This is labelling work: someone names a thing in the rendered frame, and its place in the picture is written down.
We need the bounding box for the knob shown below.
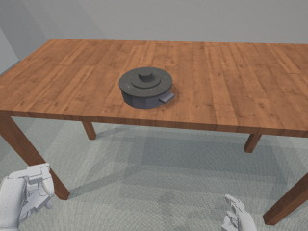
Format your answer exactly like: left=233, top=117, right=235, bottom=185
left=138, top=68, right=152, bottom=81

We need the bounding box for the table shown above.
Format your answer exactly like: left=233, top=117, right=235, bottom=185
left=0, top=38, right=308, bottom=226

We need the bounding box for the robot right hand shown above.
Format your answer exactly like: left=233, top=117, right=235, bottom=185
left=221, top=194, right=258, bottom=231

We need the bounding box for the pot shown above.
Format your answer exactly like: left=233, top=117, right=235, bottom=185
left=119, top=78, right=175, bottom=109

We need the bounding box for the lid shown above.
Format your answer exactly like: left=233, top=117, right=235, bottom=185
left=118, top=66, right=173, bottom=99

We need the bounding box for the robot left hand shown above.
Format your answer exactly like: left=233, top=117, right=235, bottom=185
left=0, top=163, right=55, bottom=228

